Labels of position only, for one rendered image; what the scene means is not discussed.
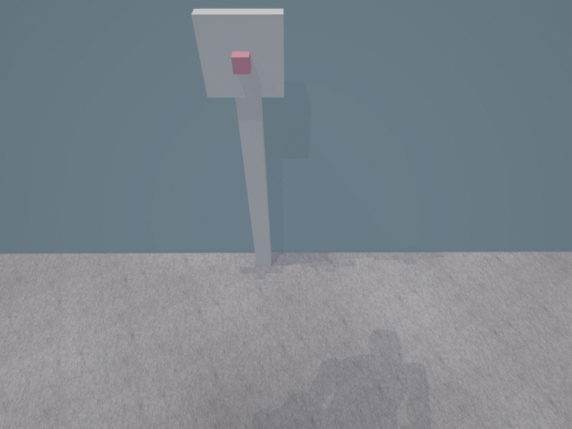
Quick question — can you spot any panel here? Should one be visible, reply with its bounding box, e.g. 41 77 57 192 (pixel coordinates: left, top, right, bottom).
191 9 284 267

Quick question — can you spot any button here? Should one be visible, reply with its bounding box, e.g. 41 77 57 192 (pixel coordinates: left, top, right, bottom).
231 51 251 74

